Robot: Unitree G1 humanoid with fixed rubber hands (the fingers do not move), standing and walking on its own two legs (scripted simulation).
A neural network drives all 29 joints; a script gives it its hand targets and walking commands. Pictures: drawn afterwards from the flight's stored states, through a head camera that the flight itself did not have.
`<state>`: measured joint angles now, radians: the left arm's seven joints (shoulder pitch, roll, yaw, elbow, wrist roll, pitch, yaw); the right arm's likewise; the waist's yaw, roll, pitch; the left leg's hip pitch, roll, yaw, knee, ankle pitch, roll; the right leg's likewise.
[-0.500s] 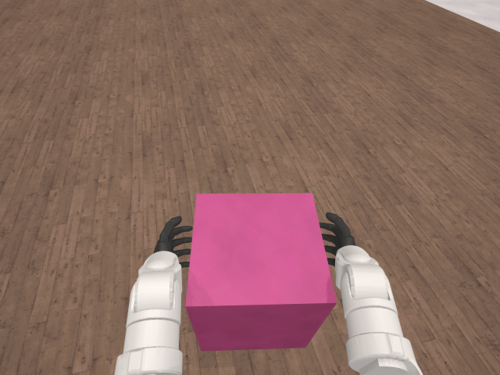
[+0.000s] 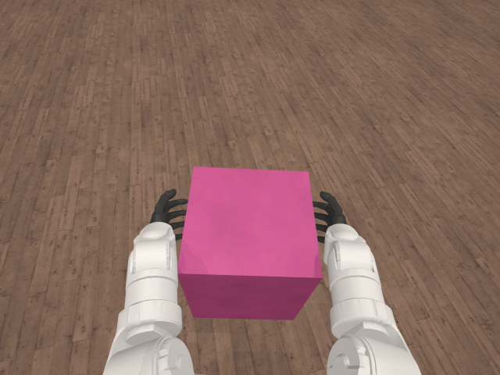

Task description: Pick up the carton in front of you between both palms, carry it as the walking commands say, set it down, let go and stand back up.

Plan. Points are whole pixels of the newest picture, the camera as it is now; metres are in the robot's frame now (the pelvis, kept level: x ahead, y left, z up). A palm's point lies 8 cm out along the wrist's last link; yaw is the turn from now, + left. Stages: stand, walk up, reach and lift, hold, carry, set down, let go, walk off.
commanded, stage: set down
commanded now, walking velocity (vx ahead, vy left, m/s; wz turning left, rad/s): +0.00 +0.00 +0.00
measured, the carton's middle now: (247, 249) +0.35 +0.02 -0.06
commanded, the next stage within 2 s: none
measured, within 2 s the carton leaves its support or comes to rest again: neither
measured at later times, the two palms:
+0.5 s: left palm (168, 260) +0.38 +0.20 -0.18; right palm (297, 259) +0.38 -0.10 -0.17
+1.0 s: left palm (170, 275) +0.41 +0.22 -0.33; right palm (278, 268) +0.43 -0.08 -0.32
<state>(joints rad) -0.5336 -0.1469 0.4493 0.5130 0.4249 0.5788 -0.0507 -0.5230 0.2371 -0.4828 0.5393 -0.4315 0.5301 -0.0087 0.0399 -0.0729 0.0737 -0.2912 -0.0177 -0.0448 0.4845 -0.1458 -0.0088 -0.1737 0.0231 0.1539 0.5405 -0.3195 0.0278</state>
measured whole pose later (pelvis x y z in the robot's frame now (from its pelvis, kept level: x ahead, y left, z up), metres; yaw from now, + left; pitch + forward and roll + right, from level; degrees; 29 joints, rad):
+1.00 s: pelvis -0.06 +0.00 -0.23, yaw -4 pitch +46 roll -6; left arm -1.00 0.05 0.45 0.64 0.27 0.32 0.00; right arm -1.00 0.09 -0.47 0.68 -0.18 0.25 -0.13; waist 0.07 -0.10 -0.14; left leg -1.98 -0.07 -0.16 1.55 -0.37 -0.06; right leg -1.82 0.16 0.08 1.62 -0.60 0.09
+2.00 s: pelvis -0.08 +0.00 -0.37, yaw -9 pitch +43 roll -1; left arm -1.31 0.27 0.49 0.89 0.14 0.24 -0.05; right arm -1.45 -0.11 -0.20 1.00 -0.03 0.22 -0.22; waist 0.18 -0.10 0.24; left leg -2.31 0.02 -0.10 2.01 -0.45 -0.08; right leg -2.21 0.27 0.09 2.10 -0.65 0.12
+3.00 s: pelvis -0.09 +0.00 -0.39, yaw -8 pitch +35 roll -1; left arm -1.45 0.49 0.42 1.22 -0.10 0.01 -0.03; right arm -1.54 -0.30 0.04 1.05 0.17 0.13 -0.14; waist 0.16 -0.05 0.49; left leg -2.27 0.06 -0.05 2.09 -0.44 -0.02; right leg -2.16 0.17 0.07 2.19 -0.65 0.10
